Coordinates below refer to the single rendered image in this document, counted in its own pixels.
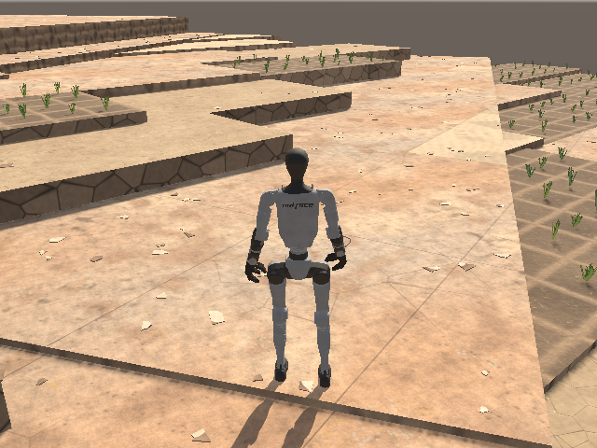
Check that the left robot forearm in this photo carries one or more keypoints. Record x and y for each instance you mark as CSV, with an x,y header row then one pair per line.
x,y
255,249

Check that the robot right upper arm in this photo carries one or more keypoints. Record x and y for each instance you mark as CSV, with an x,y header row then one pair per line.
x,y
327,198

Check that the right robot hand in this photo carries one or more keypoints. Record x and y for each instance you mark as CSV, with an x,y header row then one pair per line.
x,y
332,257

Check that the robot left upper arm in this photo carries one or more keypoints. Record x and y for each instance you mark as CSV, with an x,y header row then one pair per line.
x,y
267,199

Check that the left robot foot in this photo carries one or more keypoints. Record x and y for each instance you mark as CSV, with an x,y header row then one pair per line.
x,y
280,374

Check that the left robot hand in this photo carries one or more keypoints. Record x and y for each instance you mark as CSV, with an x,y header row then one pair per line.
x,y
249,269

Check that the right robot forearm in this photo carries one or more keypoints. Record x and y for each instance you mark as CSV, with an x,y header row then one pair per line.
x,y
338,245

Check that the robot right shin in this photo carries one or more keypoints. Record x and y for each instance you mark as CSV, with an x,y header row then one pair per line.
x,y
323,341

